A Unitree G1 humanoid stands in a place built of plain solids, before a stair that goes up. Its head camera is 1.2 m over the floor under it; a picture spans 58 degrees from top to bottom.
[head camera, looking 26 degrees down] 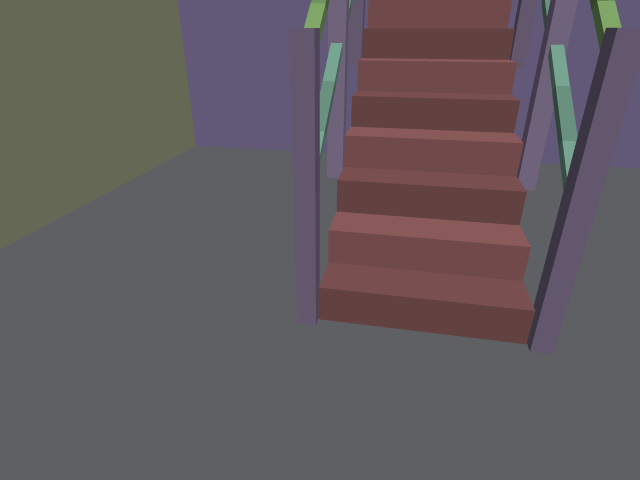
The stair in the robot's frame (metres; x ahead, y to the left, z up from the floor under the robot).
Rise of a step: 0.17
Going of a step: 0.24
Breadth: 0.90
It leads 11 degrees to the right of straight ahead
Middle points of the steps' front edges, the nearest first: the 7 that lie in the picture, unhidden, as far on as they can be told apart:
1.54 -0.43 0.17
1.77 -0.48 0.34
2.01 -0.53 0.52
2.24 -0.57 0.69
2.47 -0.62 0.86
2.70 -0.67 1.03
2.93 -0.71 1.20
